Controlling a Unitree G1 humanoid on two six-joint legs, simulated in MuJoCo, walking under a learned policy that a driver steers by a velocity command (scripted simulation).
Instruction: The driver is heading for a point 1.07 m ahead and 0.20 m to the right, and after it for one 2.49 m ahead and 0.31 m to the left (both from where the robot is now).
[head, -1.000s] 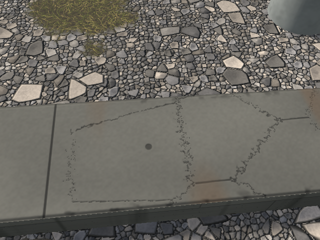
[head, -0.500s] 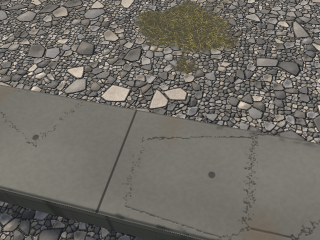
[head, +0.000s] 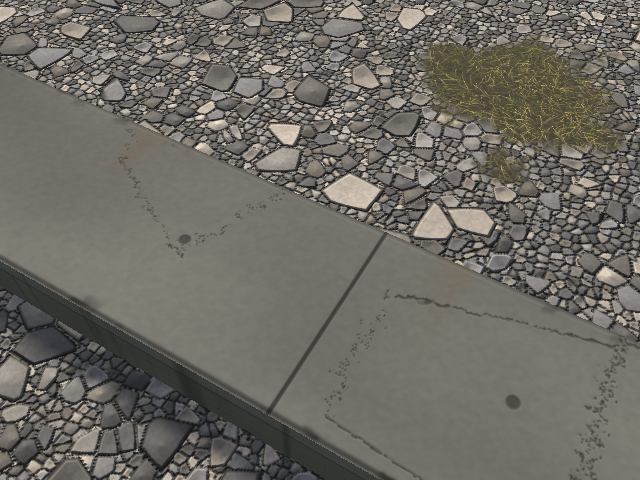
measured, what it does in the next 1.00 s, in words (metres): walks ahead, turning right: right foot, then left foot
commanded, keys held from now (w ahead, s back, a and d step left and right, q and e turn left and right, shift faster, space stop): e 0.02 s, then w+e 0.86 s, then w+q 0.12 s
